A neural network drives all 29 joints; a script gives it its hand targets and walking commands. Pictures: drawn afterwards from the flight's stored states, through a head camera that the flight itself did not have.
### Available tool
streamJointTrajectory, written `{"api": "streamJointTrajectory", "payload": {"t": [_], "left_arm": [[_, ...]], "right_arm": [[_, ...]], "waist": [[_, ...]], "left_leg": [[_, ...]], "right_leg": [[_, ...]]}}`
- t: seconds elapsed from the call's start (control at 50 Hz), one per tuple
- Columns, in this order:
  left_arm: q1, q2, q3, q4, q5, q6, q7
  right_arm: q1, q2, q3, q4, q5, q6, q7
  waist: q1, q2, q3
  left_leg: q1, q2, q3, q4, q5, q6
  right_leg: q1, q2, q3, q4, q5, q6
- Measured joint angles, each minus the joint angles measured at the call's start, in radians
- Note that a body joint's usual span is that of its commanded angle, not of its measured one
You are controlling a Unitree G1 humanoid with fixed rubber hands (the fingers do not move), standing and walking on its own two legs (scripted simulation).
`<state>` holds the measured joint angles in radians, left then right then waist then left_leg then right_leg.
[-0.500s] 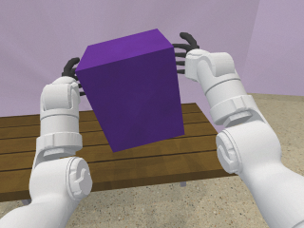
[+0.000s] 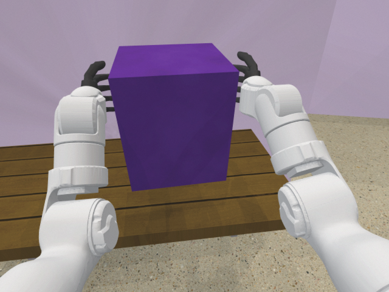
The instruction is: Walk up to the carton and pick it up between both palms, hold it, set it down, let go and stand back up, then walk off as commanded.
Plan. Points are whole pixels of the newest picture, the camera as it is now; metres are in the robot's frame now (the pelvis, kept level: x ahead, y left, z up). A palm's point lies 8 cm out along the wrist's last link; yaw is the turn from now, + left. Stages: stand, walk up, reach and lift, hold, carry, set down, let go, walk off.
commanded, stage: set down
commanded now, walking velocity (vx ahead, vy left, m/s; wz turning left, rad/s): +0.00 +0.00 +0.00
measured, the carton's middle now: (173, 114) +0.42 +0.02 +0.26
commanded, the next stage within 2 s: none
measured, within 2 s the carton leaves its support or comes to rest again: neither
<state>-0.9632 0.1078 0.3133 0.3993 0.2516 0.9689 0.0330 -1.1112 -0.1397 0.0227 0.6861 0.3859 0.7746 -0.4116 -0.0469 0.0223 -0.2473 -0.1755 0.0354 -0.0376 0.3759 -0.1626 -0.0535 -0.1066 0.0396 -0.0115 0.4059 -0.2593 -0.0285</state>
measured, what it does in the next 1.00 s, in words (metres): stands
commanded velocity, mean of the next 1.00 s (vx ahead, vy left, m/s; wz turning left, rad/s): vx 0.00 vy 0.00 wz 0.00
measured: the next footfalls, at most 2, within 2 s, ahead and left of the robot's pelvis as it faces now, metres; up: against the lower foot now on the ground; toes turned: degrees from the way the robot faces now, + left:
none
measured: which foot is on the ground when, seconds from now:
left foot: down 0.00-1.00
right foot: down 0.00-1.00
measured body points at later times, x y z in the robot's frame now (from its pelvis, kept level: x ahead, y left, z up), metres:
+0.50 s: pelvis -0.02 +0.00 +0.00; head -0.12 +0.02 +0.44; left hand +0.36 +0.20 +0.29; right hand +0.37 -0.10 +0.37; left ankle +0.03 +0.15 -0.74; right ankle -0.03 -0.09 -0.74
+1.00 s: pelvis +0.00 +0.00 +0.00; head -0.05 +0.00 +0.45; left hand +0.40 +0.17 +0.26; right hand +0.42 -0.13 +0.29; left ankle +0.03 +0.15 -0.74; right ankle -0.02 -0.09 -0.74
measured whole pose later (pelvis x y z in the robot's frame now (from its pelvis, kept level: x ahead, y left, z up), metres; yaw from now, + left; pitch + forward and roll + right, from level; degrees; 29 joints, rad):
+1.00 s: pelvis +0.00 +0.00 +0.00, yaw +0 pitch -3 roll +0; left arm -0.94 0.03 0.41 0.43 0.33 0.73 0.11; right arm -1.14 -0.09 -0.07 0.93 0.24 0.29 -0.23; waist -0.05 -0.01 -0.08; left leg -0.17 0.04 -0.04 0.37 -0.15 -0.05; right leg -0.10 0.04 -0.01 0.41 -0.26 -0.03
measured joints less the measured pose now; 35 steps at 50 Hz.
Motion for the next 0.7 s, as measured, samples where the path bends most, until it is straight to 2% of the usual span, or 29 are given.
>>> {"api": "streamJointTrajectory", "payload": {"t": [0.08, 0.14, 0.24, 0.3, 0.36, 0.46, 0.54, 0.64, 0.7], "left_arm": [[0.000, 0.002, 0.020, -0.023, 0.000, -0.019, -0.009], [-0.001, -0.002, 0.080, -0.014, 0.000, -0.044, -0.035], [-0.010, -0.012, 0.194, 0.077, 0.031, -0.117, -0.099], [-0.018, -0.020, 0.210, 0.125, 0.062, -0.149, -0.110], [-0.022, -0.030, 0.209, 0.154, 0.078, -0.182, -0.110], [-0.022, -0.033, 0.208, 0.171, 0.081, -0.220, -0.077], [-0.022, -0.033, 0.197, 0.171, 0.081, -0.255, -0.040], [-0.022, -0.037, 0.155, 0.171, 0.081, -0.282, 0.008], [-0.021, -0.044, 0.111, 0.171, 0.081, -0.290, 0.051]], "right_arm": [[-0.030, 0.000, 0.000, -0.032, 0.000, 0.006, -0.019], [-0.074, 0.000, 0.000, -0.028, 0.001, -0.005, -0.007], [-0.183, 0.028, -0.048, 0.111, -0.056, -0.127, 0.090], [-0.235, 0.044, -0.126, 0.241, -0.115, -0.211, 0.158], [-0.242, 0.045, -0.181, 0.333, -0.164, -0.296, 0.204], [-0.216, 0.045, -0.216, 0.412, -0.195, -0.403, 0.269], [-0.186, 0.045, -0.216, 0.433, -0.198, -0.460, 0.301], [-0.143, 0.045, -0.216, 0.437, -0.199, -0.514, 0.311], [-0.105, 0.048, -0.216, 0.437, -0.199, -0.544, 0.298]], "waist": [[0.000, 0.000, 0.000], [0.000, -0.003, 0.000], [0.000, -0.012, 0.000], [0.000, -0.026, 0.000], [0.000, -0.045, 0.001], [0.000, -0.063, 0.025], [0.000, -0.072, 0.071], [0.000, -0.074, 0.142], [0.000, -0.074, 0.166]], "left_leg": [[0.002, 0.000, 0.000, 0.000, 0.005, 0.001], [0.001, 0.000, 0.000, 0.000, 0.011, 0.003], [0.001, 0.000, 0.000, 0.000, 0.019, 0.005], [0.001, 0.000, 0.000, 0.000, 0.022, 0.005], [0.002, 0.000, 0.000, 0.000, 0.022, 0.005], [0.002, 0.000, 0.000, -0.001, 0.022, 0.006], [0.004, 0.000, 0.000, -0.006, 0.025, 0.006], [0.005, 0.000, 0.000, -0.009, 0.025, 0.005], [0.006, 0.000, 0.000, -0.010, 0.020, 0.004]], "right_leg": [[0.001, 0.000, 0.000, 0.000, 0.005, 0.000], [0.001, 0.000, 0.000, 0.000, 0.010, 0.000], [0.001, 0.000, 0.000, 0.000, 0.017, 0.000], [0.001, 0.000, 0.000, 0.000, 0.019, 0.000], [0.001, 0.000, 0.000, 0.000, 0.020, 0.000], [0.001, 0.000, 0.000, 0.000, 0.020, 0.000], [0.001, 0.000, 0.000, 0.000, 0.020, 0.000], [0.001, 0.000, 0.000, 0.000, 0.018, 0.000], [0.001, 0.000, 0.000, 0.000, 0.014, 0.000]]}}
